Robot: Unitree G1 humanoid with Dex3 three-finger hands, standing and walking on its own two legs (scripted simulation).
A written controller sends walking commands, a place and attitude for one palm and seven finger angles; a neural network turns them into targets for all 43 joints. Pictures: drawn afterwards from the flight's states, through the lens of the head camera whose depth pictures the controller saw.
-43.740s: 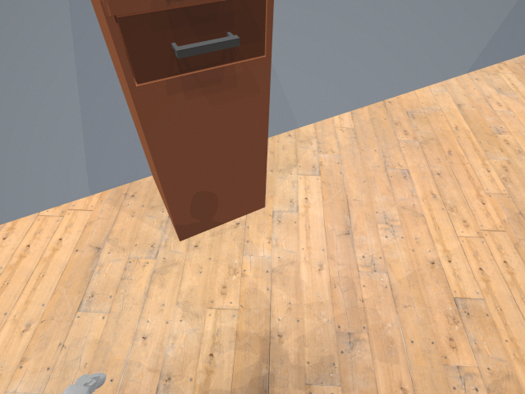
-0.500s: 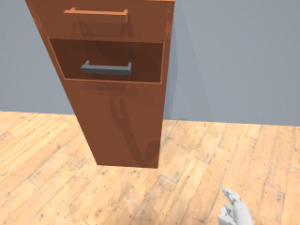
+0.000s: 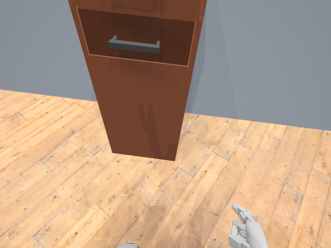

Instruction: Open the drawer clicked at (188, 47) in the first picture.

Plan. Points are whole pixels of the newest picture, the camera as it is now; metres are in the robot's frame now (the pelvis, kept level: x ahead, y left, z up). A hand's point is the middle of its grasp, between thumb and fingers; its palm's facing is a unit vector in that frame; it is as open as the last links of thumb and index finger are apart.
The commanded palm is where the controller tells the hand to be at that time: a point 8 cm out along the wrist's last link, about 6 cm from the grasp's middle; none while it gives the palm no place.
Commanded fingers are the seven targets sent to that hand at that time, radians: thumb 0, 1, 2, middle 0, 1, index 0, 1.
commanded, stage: stop stepping back and stand still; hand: left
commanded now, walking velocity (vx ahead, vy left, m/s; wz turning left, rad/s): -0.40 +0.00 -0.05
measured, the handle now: (135, 43) +0.73 +0.16 +0.10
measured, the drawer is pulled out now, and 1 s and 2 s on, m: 0.00 0.00 0.00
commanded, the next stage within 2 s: let the arm hang, fingers relaxed in 1.48 s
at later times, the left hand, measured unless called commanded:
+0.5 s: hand out of the picture +0.09 +0.24 +0.26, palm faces +0.59 -0.75 -0.29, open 7.4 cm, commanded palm +0.01 +0.26 +0.29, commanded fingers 0.00 0.90 0.90 -0.20 -0.30 -0.20 -0.30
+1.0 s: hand out of the picture +0.08 +0.23 +0.23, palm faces +0.46 -0.78 -0.43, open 7.4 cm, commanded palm +0.00 +0.28 +0.29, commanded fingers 0.00 0.90 0.90 -0.20 -0.30 -0.20 -0.30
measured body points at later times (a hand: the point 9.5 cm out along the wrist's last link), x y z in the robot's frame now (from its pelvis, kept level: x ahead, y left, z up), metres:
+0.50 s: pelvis -0.12 -0.02 +0.01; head -0.14 -0.02 +0.46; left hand +0.05 +0.28 +0.27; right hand +0.02 -0.27 -0.08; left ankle -0.07 +0.09 -0.73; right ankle -0.10 -0.11 -0.72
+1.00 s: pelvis -0.11 -0.01 +0.01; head -0.09 +0.00 +0.46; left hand +0.05 +0.27 +0.25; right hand +0.06 -0.25 -0.08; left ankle -0.12 +0.12 -0.73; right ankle -0.11 -0.11 -0.73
